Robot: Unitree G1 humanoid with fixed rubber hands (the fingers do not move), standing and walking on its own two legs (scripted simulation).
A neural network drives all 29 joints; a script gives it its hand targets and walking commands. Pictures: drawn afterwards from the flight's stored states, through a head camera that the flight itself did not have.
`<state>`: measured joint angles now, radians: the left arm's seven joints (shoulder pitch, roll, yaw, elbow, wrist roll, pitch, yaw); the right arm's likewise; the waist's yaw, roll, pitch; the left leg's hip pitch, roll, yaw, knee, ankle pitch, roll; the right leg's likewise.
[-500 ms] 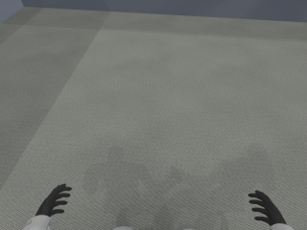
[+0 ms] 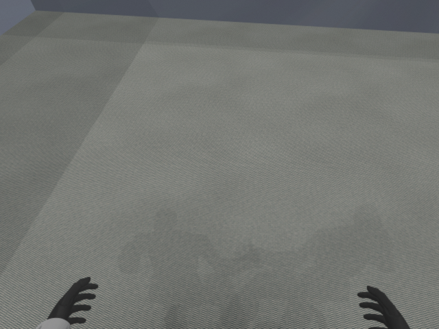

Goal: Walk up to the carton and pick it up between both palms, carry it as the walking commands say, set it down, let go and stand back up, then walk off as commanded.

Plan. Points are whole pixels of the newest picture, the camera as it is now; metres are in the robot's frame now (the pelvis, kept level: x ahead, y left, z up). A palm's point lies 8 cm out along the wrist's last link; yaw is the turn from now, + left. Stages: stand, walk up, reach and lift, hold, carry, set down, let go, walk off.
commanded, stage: stand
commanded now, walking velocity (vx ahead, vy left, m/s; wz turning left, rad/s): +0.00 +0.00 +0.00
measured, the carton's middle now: out of the picture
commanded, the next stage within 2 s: walk up in 0.88 s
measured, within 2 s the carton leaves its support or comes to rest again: neither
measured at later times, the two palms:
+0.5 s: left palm out of the picture +0.11 +0.31 -0.08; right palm out of the picture +0.11 -0.31 -0.08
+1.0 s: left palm out of the picture +0.10 +0.31 -0.08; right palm out of the picture +0.10 -0.31 -0.08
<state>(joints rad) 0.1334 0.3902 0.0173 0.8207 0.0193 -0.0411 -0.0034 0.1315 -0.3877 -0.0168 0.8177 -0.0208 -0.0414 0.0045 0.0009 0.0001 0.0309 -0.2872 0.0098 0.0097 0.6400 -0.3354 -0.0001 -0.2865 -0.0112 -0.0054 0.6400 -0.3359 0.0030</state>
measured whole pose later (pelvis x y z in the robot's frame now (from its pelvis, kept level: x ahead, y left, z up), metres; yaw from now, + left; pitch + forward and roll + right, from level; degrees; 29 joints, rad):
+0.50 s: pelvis +0.00 +0.00 +0.02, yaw +0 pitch -2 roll +0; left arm 0.09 0.39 0.00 1.00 0.01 -0.03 0.00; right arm 0.09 -0.39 -0.01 0.99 -0.01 -0.03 0.01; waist 0.00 0.00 0.04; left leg -0.16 0.01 0.01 0.41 -0.22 0.00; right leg -0.16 -0.01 -0.01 0.42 -0.22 0.01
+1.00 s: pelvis +0.00 +0.00 +0.02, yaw +0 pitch -2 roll +0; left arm 0.09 0.40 0.00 1.06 0.01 -0.02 0.00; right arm 0.08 -0.40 -0.01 1.05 -0.01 -0.02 0.00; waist 0.00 0.00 0.04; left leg -0.13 0.01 0.01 0.36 -0.19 -0.01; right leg -0.13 -0.01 0.00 0.36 -0.19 0.01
